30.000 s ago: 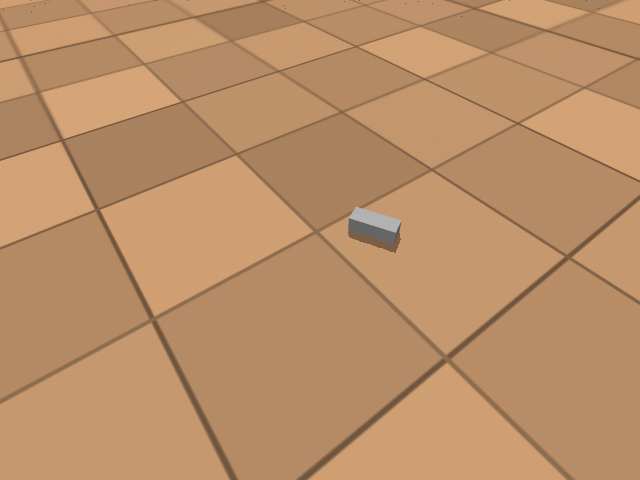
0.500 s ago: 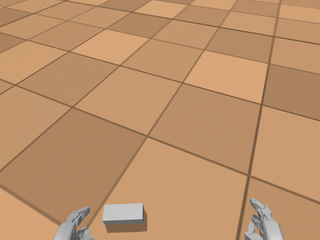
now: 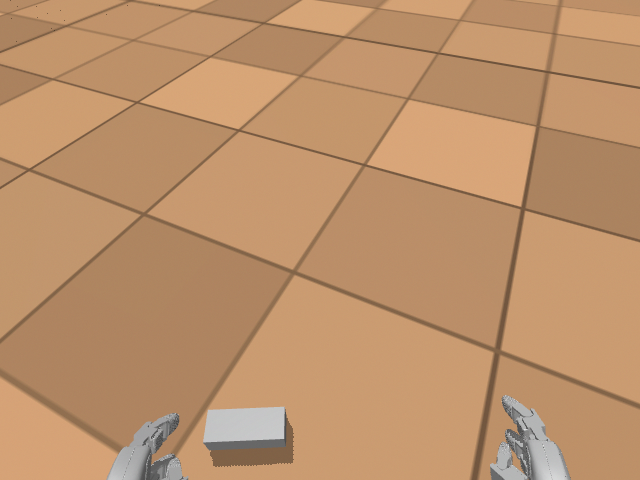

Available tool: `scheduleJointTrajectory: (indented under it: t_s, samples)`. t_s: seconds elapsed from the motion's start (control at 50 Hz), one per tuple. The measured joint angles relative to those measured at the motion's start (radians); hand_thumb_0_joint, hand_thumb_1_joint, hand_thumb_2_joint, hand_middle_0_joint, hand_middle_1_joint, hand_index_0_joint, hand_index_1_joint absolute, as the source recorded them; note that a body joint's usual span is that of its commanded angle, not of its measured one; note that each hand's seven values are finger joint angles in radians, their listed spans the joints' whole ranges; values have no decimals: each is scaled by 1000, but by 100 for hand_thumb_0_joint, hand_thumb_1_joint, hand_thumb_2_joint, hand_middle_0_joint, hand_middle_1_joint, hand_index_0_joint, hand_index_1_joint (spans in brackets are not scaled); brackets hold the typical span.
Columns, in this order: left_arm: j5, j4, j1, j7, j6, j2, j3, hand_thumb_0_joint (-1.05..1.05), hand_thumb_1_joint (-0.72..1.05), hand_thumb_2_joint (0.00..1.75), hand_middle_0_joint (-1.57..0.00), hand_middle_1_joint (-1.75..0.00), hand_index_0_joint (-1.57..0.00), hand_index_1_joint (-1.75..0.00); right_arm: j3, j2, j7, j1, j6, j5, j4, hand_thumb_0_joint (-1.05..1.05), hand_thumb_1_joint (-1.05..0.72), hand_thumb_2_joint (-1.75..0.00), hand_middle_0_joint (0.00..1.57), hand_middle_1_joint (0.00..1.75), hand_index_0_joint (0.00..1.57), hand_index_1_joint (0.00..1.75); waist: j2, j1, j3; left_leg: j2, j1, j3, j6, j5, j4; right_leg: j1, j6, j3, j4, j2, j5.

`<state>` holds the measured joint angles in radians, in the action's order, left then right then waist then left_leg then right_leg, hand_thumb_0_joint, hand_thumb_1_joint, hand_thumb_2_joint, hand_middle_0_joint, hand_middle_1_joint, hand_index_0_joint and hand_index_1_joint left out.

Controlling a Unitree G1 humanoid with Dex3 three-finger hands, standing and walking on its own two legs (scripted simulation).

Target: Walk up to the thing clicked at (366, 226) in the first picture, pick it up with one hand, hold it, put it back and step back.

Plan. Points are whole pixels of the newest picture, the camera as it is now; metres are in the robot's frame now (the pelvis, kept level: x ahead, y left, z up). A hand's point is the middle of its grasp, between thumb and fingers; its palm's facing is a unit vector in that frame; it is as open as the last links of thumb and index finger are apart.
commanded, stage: home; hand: left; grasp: from above
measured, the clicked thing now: (246, 428) +0.41 +0.22 -0.67
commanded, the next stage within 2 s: stand in 0.12 s
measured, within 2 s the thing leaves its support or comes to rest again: neither
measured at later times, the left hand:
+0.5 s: hand out of the picture +0.11 +0.23 -0.11, palm faces +0.01 -0.94 -0.34, open 7.3 cm
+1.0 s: hand out of the picture +0.03 +0.25 -0.10, palm faces +0.02 -0.95 -0.32, open 7.3 cm
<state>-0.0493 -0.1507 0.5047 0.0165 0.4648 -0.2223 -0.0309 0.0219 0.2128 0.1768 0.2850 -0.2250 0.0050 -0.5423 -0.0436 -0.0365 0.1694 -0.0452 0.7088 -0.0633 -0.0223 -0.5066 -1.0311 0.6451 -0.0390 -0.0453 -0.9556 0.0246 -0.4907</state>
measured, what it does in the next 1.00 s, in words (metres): rises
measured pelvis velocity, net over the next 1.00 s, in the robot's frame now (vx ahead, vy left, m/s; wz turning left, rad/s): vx -0.01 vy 0.01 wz -0.01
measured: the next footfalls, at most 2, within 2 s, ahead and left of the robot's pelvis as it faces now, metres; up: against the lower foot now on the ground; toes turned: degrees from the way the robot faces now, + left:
none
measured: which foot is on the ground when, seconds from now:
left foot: down 0.00-1.00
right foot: down 0.00-1.00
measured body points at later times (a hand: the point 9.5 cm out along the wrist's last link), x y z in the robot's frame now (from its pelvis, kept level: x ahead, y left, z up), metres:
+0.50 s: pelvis -0.01 +0.00 +0.03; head +0.01 +0.01 +0.48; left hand +0.11 +0.28 -0.08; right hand +0.10 -0.28 -0.08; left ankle +0.00 +0.13 -0.68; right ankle -0.01 -0.15 -0.68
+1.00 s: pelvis -0.01 +0.01 +0.06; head -0.02 +0.02 +0.51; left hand +0.03 +0.30 -0.08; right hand +0.05 -0.26 -0.08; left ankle +0.00 +0.13 -0.68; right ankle -0.01 -0.15 -0.68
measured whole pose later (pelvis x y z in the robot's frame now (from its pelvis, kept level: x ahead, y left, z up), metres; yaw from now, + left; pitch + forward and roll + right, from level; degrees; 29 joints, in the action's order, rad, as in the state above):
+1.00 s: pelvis -0.01 +0.01 +0.06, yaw +0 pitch -4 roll +0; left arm 0.04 1.08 0.20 0.03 0.01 -0.29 -0.04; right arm -0.04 0.27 0.02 0.17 0.00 -0.03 -1.07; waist 0.00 0.02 -0.06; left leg 0.00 0.15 0.00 0.01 -0.23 -0.45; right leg 0.13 -0.06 -0.01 -0.43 0.07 -0.23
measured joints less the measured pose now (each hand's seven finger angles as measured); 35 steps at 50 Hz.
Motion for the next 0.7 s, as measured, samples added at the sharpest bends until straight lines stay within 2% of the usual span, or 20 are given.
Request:
scheduleJointTrajectory:
  t_s: [0.22,0.26,0.3,0.32,0.36,0.44,0.54,0.7]
  samples:
    - [-2,7,-1,-2,4,-2,1,1,91,90,-20,-30,-20,-30,-2,2,-2,1,2,1,0,1,-90,-89,20,30,20,30,-1,-2,0,0,-4,2,0,-1,-1,-3,0,2,-2,0,-1]
    - [44,150,-81,9,-121,-18,25,1,90,90,-20,-30,-21,-30,-16,9,-30,-35,29,-55,-60,1,-91,-89,20,30,20,30,16,22,-67,6,-66,16,5,10,24,-54,2,14,8,6,4]
    - [82,341,-176,14,-232,-33,31,1,90,90,-20,-30,-21,-30,-11,30,-79,-79,95,-89,-139,1,-91,-89,20,30,20,30,38,47,-116,15,-124,33,9,33,67,-98,6,30,28,17,17]
    - [92,420,-212,15,-268,-40,28,1,90,90,-20,-30,-21,-30,-10,40,-100,-94,121,-95,-168,1,-90,-89,20,30,20,30,44,53,-134,20,-146,38,9,44,88,-115,6,33,39,21,24]
    - [102,545,-257,13,-317,-55,20,1,90,90,-20,-30,-21,-30,-20,52,-132,-111,152,-86,-212,1,-90,-89,20,30,20,30,56,58,-167,29,-189,46,11,66,128,-149,3,40,63,31,37]
    - [103,716,-279,15,-371,-74,-2,1,90,90,-20,-30,-21,-30,-55,65,-162,-113,185,-63,-271,1,-91,-89,20,30,20,30,66,58,-196,37,-252,55,14,98,194,-204,-3,47,116,39,63]
    - [102,886,-272,16,-404,-77,-16,1,91,90,-20,-30,-21,-30,-81,76,-170,-90,206,-63,-336,1,-91,-89,20,30,20,30,66,54,-203,38,-319,58,20,123,261,-275,-9,47,193,40,96]
    - [92,1066,-266,12,-437,-60,-14,1,91,90,-20,-30,-21,-30,-79,65,-161,-74,220,-53,-430,1,-91,-89,20,30,20,30,55,56,-216,38,-422,58,27,174,379,-393,-18,40,342,39,164]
